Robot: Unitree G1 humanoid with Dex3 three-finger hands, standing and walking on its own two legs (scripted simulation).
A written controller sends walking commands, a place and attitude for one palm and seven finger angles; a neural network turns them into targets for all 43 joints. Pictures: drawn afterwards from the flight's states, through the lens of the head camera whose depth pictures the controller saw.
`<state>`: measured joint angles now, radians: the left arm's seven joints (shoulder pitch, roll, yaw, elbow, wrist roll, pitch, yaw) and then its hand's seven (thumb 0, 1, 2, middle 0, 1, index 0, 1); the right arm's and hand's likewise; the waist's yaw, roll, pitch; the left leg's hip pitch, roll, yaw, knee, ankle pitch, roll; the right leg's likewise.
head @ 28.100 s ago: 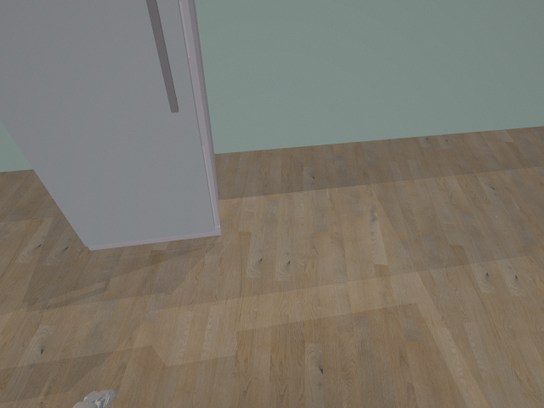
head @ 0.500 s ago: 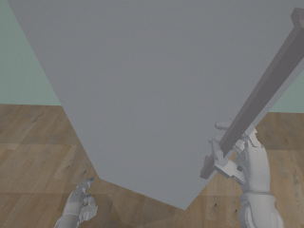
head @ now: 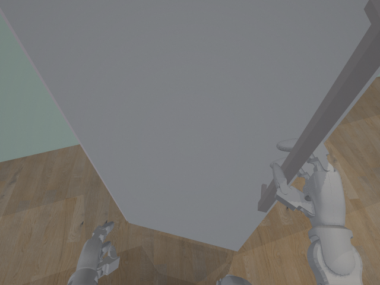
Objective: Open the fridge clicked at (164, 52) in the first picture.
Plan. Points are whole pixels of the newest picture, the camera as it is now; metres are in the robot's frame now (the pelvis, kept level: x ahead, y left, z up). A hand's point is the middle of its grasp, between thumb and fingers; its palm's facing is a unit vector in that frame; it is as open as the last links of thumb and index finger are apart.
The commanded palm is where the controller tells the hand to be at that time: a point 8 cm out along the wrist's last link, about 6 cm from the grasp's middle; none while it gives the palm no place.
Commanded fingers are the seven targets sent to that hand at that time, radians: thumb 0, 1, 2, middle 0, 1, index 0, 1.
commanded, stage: walk backward, drawing the door open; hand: right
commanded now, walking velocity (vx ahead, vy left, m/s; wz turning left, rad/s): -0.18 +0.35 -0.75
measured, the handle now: (296, 146) +0.33 -0.13 +0.17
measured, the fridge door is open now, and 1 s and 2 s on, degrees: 32 66 66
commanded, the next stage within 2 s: stop walking and hold the door back in 0.92 s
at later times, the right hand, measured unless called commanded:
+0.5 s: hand (242, 264) +0.15 -0.05 +0.13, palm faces +0.46 +0.85 -0.24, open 6.5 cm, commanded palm +0.10 -0.08 +0.14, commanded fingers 0.00 -0.90 -0.90 0.45 1.40 0.45 1.40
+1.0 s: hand out of the picture +0.05 +0.05 +0.13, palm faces +0.78 +0.57 -0.26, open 6.5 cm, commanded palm +0.00 +0.05 +0.14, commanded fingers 0.00 -0.90 -0.90 0.45 1.40 0.45 1.40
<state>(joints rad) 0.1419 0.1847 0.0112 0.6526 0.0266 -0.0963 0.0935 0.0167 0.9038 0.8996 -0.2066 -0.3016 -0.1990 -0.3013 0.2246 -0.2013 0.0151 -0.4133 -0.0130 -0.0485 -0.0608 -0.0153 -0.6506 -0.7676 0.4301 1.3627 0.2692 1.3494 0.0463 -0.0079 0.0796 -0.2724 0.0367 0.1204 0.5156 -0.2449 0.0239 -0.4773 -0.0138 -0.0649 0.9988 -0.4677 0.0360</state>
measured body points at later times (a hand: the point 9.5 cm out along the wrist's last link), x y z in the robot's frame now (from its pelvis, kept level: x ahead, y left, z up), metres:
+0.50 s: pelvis -0.06 +0.20 -0.01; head -0.02 +0.19 +0.44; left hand +0.18 +0.35 -0.11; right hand +0.12 -0.09 +0.14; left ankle +0.00 +0.32 -0.74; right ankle -0.08 +0.06 -0.65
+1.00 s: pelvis -0.03 +0.38 -0.01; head -0.01 +0.35 +0.44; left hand +0.23 +0.41 -0.10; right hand +0.01 +0.03 +0.14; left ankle +0.08 +0.49 -0.74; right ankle -0.10 +0.17 -0.73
